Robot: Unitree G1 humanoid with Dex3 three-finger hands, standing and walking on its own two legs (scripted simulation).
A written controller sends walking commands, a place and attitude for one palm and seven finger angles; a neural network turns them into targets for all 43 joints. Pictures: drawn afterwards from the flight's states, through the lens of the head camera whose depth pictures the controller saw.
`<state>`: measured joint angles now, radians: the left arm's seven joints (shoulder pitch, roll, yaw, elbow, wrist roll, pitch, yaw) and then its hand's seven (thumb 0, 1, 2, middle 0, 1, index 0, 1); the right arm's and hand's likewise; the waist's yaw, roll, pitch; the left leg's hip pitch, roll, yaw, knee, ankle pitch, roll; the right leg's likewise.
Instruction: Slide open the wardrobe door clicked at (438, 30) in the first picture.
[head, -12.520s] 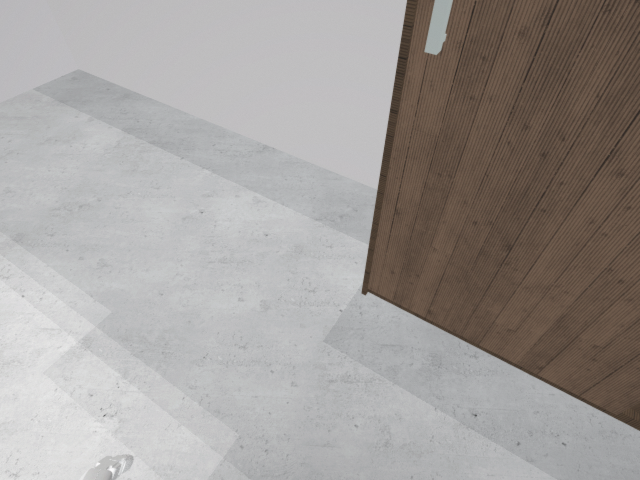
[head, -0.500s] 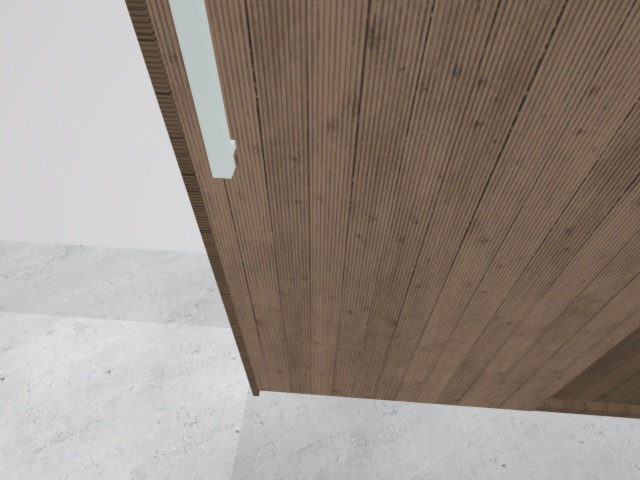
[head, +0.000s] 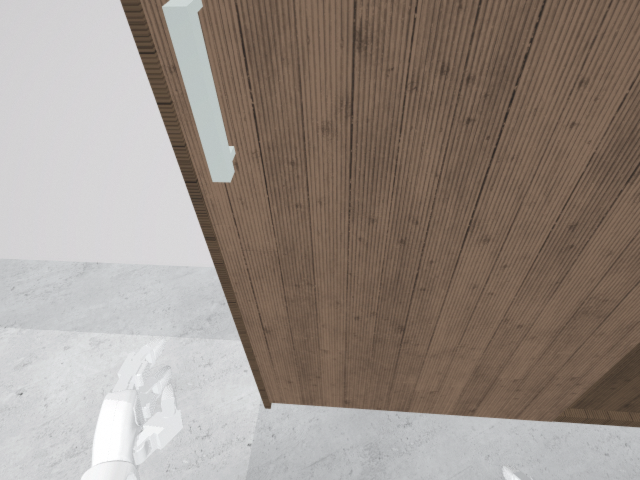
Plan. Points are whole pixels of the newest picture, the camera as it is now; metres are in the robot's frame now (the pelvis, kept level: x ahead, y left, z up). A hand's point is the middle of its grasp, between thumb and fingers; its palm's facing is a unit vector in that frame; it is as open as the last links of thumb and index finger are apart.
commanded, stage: raise the hand with hooked fingers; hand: left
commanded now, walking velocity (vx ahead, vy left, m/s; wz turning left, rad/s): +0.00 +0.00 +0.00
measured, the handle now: (209, 96) +0.46 +0.15 +0.28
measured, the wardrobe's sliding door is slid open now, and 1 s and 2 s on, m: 0.00 0.00 0.00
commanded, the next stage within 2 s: move the hooked fingers beside the handle in 1.90 s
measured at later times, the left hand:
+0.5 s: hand (144, 389) +0.20 +0.20 +0.08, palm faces -0.08 -0.99 -0.12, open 10.3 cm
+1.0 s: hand (52, 304) +0.23 +0.25 +0.19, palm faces +0.05 -0.99 -0.14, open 13.2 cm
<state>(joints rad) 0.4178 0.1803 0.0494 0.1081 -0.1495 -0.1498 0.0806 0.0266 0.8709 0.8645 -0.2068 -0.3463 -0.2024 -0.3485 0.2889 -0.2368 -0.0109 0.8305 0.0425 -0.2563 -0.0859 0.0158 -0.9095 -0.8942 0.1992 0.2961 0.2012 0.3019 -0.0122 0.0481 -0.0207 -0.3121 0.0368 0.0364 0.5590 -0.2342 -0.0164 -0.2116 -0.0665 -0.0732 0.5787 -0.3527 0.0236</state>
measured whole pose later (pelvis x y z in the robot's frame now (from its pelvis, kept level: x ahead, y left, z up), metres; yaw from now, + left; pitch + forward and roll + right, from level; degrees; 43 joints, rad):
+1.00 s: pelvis -0.01 +0.00 +0.00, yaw +0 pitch -4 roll -1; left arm 0.07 0.43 0.43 -0.15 -0.37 0.09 -0.39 0.00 -0.30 0.38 -0.29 -1.07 -0.29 -1.08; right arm 0.22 -0.26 0.07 0.62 0.07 -0.32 -0.11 0.02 -0.90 -0.89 0.20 0.30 0.20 0.30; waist 0.07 0.04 -0.01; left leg -0.25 0.06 0.02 0.53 -0.21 -0.02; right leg -0.13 -0.04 -0.08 0.50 -0.31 0.02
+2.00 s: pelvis +0.01 +0.00 +0.01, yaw +0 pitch -3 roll +0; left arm -0.30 0.59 0.50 0.04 -0.32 0.45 -0.53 -0.01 -0.50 0.30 -0.30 -1.20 -0.30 -1.20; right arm 0.16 -0.29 0.10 0.58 0.11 -0.17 -0.07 0.02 -0.90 -0.89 0.20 0.30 0.20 0.30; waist 0.08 0.08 -0.02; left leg -0.20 0.04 0.02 0.44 -0.19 -0.02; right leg -0.09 -0.05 -0.09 0.43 -0.29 0.02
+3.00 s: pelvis +0.01 -0.01 +0.01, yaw +0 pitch -2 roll +0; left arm -0.57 0.52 0.38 0.30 -0.25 0.41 -0.41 -0.01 -0.50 0.30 -0.30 -1.20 -0.30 -1.20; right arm 0.18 -0.29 0.08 0.62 0.10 -0.14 -0.09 0.02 -0.90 -0.89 0.20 0.30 0.20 0.30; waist 0.04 0.07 -0.03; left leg -0.21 0.05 0.03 0.44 -0.19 -0.03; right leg -0.11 -0.04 -0.08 0.44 -0.30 0.01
